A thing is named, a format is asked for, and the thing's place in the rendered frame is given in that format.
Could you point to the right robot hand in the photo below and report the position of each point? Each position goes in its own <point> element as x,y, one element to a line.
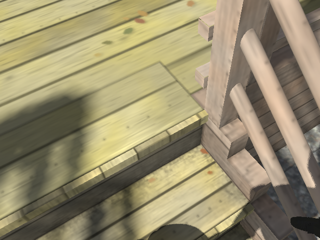
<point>308,224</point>

